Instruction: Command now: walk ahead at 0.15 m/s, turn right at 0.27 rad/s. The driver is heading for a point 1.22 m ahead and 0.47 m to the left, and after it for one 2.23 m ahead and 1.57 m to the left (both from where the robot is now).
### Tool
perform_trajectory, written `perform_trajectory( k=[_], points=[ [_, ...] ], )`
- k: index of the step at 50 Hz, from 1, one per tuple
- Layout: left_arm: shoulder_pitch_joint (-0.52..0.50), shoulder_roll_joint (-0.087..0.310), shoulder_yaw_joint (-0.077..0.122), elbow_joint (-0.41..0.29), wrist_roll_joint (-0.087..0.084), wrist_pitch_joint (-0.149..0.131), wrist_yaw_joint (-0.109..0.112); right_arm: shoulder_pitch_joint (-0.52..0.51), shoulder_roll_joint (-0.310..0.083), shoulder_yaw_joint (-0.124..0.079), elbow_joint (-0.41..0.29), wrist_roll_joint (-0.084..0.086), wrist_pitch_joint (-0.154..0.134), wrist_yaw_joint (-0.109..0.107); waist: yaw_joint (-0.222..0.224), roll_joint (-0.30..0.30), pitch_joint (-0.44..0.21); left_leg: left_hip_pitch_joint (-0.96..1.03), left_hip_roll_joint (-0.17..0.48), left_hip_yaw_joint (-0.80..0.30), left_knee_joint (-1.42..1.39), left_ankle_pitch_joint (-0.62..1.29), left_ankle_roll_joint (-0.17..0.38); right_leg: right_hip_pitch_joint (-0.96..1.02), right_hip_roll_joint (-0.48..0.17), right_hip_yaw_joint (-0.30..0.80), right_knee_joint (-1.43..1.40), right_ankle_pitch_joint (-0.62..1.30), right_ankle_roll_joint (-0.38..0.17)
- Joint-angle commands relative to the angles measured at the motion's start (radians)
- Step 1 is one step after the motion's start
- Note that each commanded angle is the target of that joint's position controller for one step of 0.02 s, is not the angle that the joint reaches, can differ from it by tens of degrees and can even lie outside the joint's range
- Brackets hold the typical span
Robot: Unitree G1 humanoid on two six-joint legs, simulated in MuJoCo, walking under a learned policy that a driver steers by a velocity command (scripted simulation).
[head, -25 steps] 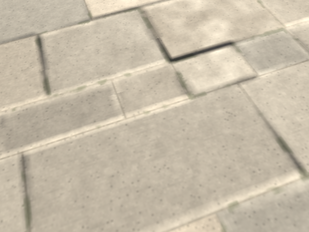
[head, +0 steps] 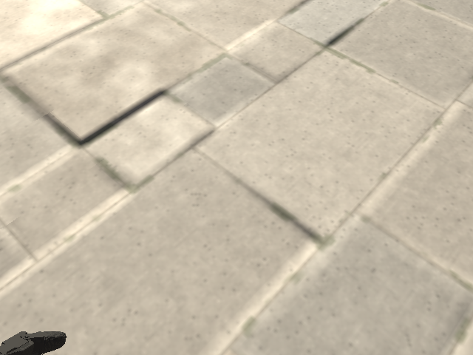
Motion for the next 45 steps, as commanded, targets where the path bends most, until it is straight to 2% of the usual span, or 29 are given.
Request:
perform_trajectory(
  k=[1, 2, 3, 5, 8, 10, 11, 12, 13, 14, 15, 16, 18, 23, 26, 27, 29, 30, 31, 32, 33, 34, 35, 36, 37, 39, 40, 43, 45],
  points=[
    [0.098, 0.101, 0.019, -0.018, 0.018, -0.024, -0.002, 0.008, -0.079, -0.003, -0.066, 0.016, -0.016, 0.003, 0.028, 0.155, -0.146, 0.207, 0.318, -0.428, -0.235, -0.267, 0.213, -0.149, -0.091, -0.07, 0.259, -0.011, 0.054],
    [0.081, 0.081, 0.009, -0.026, 0.024, -0.03, -0.012, 0.037, -0.111, -0.006, -0.05, 0.042, -0.009, 0.003, 0.016, 0.206, -0.104, 0.217, 0.285, -0.427, -0.275, -0.421, 0.187, -0.202, -0.11, -0.144, 0.238, 0.023, 0.061],
    [0.045, 0.074, 0.003, -0.034, 0.016, -0.043, -0.023, 0.063, -0.139, -0.009, -0.048, 0.051, 0.002, -0.006, -0.006, 0.219, -0.061, 0.191, 0.273, -0.431, -0.302, -0.448, 0.186, -0.211, -0.129, -0.184, 0.185, 0.056, 0.058],
    [-0.034, 0.039, -0.011, -0.053, 0.014, -0.08, -0.031, 0.117, -0.157, -0.013, -0.051, 0.048, 0.008, -0.02, -0.033, 0.21, -0.021, 0.119, 0.218, -0.391, -0.328, -0.389, 0.171, -0.109, -0.117, -0.24, -0.002, 0.058, 0.045],
    [-0.005, 0.001, -0.015, -0.03, 0.001, -0.134, -0.033, 0.122, -0.163, -0.019, -0.064, 0.051, 0.009, -0.026, 0.003, 0.247, -0.026, 0.043, 0.156, -0.355, -0.307, -0.325, 0.165, 0.13, -0.08, -0.25, -0.342, 0.064, 0.01],
    [0.073, 0.016, -0.001, 0.014, -0.018, -0.151, -0.027, 0.088, -0.139, -0.013, -0.089, 0.059, 0.013, -0.026, 0.055, 0.197, -0.02, -0.061, 0.121, -0.351, -0.253, -0.291, 0.14, 0.33, -0.103, -0.263, -0.568, 0.325, -0.017],
    [0.222, 0.059, -0.003, 0.072, 0.064, -0.115, -0.013, 0.064, -0.171, -0.041, -0.059, -0.015, 0.027, 0.005, 0.118, 0.101, -0.057, -0.215, 0.029, -0.235, -0.097, -0.286, 0.087, 0.559, -0.123, -0.284, -0.542, 0.297, -0.031],
    [0.321, 0.121, 0.011, 0.079, 0.075, -0.109, 0.0, 0.029, -0.074, -0.021, -0.109, -0.002, 0.019, 0.017, 0.163, -0.06, -0.094, -0.441, -0.044, -0.111, 0.165, -0.318, 0.036, 0.732, -0.35, -0.068, -0.603, 0.057, -0.057],
    [0.276, 0.228, 0.034, 0.056, 0.079, -0.096, 0.008, -0.025, -0.027, 0.003, -0.169, 0.012, 0.007, 0.025, 0.155, -0.192, -0.07, -0.627, -0.029, -0.014, 0.364, -0.298, 0.016, 0.649, -0.597, 0.263, -0.693, -0.218, -0.147],
    [0.242, 0.172, 0.029, 0.06, 0.084, -0.099, 0.006, -0.083, -0.07, 0.001, -0.187, -0.003, 0.007, 0.032, 0.135, -0.082, -0.014, -0.649, 0.089, -0.03, 0.487, -0.213, 0.014, 0.544, -0.624, 0.288, -0.681, -0.241, -0.187],
    [0.201, 0.104, 0.005, 0.059, 0.072, -0.107, -0.004, -0.055, -0.069, -0.001, -0.165, -0.003, 0.008, 0.045, 0.094, -0.047, 0.016, -0.65, 0.093, -0.034, 0.534, -0.154, 0.01, 0.51, -0.558, 0.192, -0.681, -0.183, -0.165],
    [0.18, 0.072, -0.006, 0.058, 0.066, -0.115, -0.01, 0.003, -0.075, -0.004, -0.134, -0.007, 0.013, 0.057, 0.064, -0.059, 0.011, -0.621, 0.103, -0.018, 0.57, -0.113, 0.0, 0.491, -0.507, 0.095, -0.69, -0.099, -0.14],
    [0.209, 0.065, -0.012, 0.084, 0.055, -0.129, -0.011, 0.022, -0.087, -0.007, -0.117, -0.021, 0.029, 0.086, 0.054, -0.09, 0.024, -0.609, 0.116, 0.03, 0.667, -0.063, -0.005, 0.454, -0.449, -0.061, -0.721, 0.027, -0.124],
    [0.278, 0.057, -0.01, 0.157, 0.055, -0.159, -0.026, -0.112, -0.069, 0.017, -0.168, -0.018, 0.041, 0.112, 0.055, -0.059, 0.115, -0.635, 0.156, 0.068, 0.62, 0.044, 0.016, 0.423, -0.424, -0.3, -0.773, 0.268, -0.103],
    [0.31, 0.06, -0.011, 0.199, 0.056, -0.162, -0.021, -0.219, -0.052, 0.042, -0.206, -0.019, 0.041, 0.126, 0.075, -0.045, 0.16, -0.521, 0.155, 0.189, 0.432, 0.055, 0.067, 0.401, -0.409, -0.434, -0.801, 0.449, -0.088],
    [0.312, 0.072, -0.01, 0.211, 0.056, -0.161, -0.019, -0.229, -0.038, 0.051, -0.212, -0.017, 0.04, 0.126, 0.066, -0.039, 0.16, -0.445, 0.135, 0.231, 0.361, 0.032, 0.098, 0.4, -0.404, -0.483, -0.774, 0.643, -0.079],
    [0.333, 0.121, -0.004, 0.231, 0.055, -0.154, -0.013, -0.166, -0.045, 0.052, -0.197, -0.011, 0.042, 0.106, 0.014, -0.068, 0.069, -0.245, 0.031, 0.32, 0.317, -0.047, 0.156, 0.452, -0.413, -0.536, -0.592, 1.345, -0.07],
    [0.327, 0.162, 0.006, 0.233, 0.059, -0.139, -0.01, -0.04, -0.075, 0.039, -0.168, -0.006, 0.039, 0.094, -0.062, -0.095, -0.019, -0.112, -0.017, 0.323, 0.322, -0.119, 0.182, 0.472, -0.432, -0.542, -0.401, 1.567, -0.068],
    [0.304, 0.195, 0.015, 0.22, 0.058, -0.126, -0.01, 0.162, -0.121, 0.017, -0.115, -0.001, 0.033, 0.081, -0.158, -0.112, -0.135, 0.127, -0.061, 0.304, 0.312, -0.169, 0.209, 0.403, -0.45, -0.528, -0.153, 1.633, -0.076],
    [0.271, 0.191, 0.012, 0.2, 0.057, -0.124, -0.014, 0.375, -0.186, -0.018, -0.043, -0.01, 0.029, 0.062, -0.259, -0.06, -0.237, 0.459, -0.063, 0.2, 0.21, -0.155, 0.236, 0.195, -0.425, -0.518, 0.168, 1.409, -0.052],
    [0.316, 0.029, -0.028, 0.152, 0.058, -0.131, -0.045, 0.295, -0.301, -0.049, -0.032, -0.013, 0.039, 0.039, -0.12, 0.232, -0.226, 0.706, 0.174, -0.223, 0.074, -0.406, 0.305, -0.25, -0.238, -0.498, 0.555, 0.22, 0.004],
    [0.205, 0.055, -0.033, 0.061, 0.048, -0.157, -0.047, 0.306, -0.364, -0.064, -0.073, -0.002, 0.047, 0.039, -0.146, 0.23, -0.37, 0.764, 0.32, -0.727, -0.146, -0.508, 0.395, -0.411, -0.133, -0.301, 0.758, 0.084, 0.013],
    [0.086, 0.101, -0.026, 0.024, 0.05, -0.172, -0.048, 0.32, -0.337, -0.062, -0.054, -0.005, 0.048, 0.029, -0.166, 0.115, -0.278, 0.72, 0.311, -0.698, -0.205, -0.435, 0.372, -0.498, -0.19, -0.196, 0.74, 0.194, -0.003],
    [0.101, 0.076, -0.041, 0.026, 0.043, -0.182, -0.044, 0.31, -0.297, -0.053, -0.029, -0.001, 0.039, 0.018, -0.113, 0.062, -0.151, 0.565, 0.302, -0.624, -0.228, -0.316, 0.354, -0.473, -0.231, -0.205, 0.657, 0.227, -0.006],
    [0.118, 0.068, -0.049, 0.041, 0.055, -0.179, -0.041, 0.268, -0.252, -0.04, -0.029, -0.005, 0.024, 0.01, -0.058, -0.002, -0.068, 0.399, 0.259, -0.519, -0.232, -0.222, 0.325, -0.408, -0.273, -0.21, 0.561, 0.229, -0.004],
    [0.187, 0.06, -0.055, 0.061, 0.087, -0.139, -0.042, 0.19, -0.195, -0.013, -0.041, 0.001, 0.003, 0.003, 0.031, 0.003, -0.009, 0.18, 0.181, -0.394, -0.255, -0.142, 0.328, -0.298, -0.298, -0.204, 0.47, 0.165, 0.022],
    [0.184, 0.057, -0.056, 0.056, 0.091, -0.119, -0.042, 0.194, -0.179, -0.005, -0.04, 0.006, -0.009, 0.006, 0.045, 0.017, 0.015, 0.109, 0.162, -0.374, -0.269, -0.113, 0.339, -0.283, -0.305, -0.21, 0.416, 0.127, 0.037],
    [0.001, 0.034, -0.071, -0.018, 0.083, -0.1, -0.05, 0.207, -0.176, -0.002, -0.029, 0.012, -0.034, 0.012, 0.022, 0.032, 0.116, -0.053, 0.093, -0.3, -0.36, -0.055, 0.32, -0.266, -0.302, -0.278, 0.165, 0.259, 0.069],
    [-0.068, 0.004, -0.087, -0.033, 0.07, -0.106, -0.065, 0.221, -0.173, -0.003, -0.015, 0.013, -0.042, 0.014, -0.003, 0.052, 0.118, -0.043, 0.052, -0.234, -0.362, 0.104, 0.276, -0.204, -0.275, -0.302, -0.037, 0.479, 0.06]
  ],
)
